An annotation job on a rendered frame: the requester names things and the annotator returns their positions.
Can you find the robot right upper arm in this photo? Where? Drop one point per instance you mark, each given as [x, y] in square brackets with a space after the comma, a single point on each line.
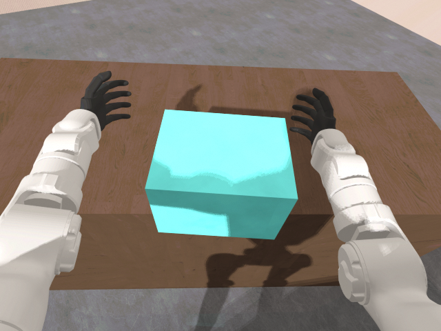
[385, 276]

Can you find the robot left upper arm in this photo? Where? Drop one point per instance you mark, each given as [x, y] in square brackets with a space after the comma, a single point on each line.
[36, 243]

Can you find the carton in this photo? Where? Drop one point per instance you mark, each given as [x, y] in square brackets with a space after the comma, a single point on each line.
[226, 175]

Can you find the right robot hand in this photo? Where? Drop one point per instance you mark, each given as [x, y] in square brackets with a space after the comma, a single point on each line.
[323, 116]

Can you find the left robot hand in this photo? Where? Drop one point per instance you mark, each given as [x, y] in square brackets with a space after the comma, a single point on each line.
[95, 98]

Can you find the left robot forearm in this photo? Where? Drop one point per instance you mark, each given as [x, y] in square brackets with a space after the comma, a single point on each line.
[60, 169]

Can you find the pedestal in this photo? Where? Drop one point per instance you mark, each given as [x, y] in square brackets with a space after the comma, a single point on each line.
[121, 247]

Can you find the right robot forearm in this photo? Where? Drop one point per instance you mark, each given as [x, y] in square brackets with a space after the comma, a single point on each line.
[358, 209]

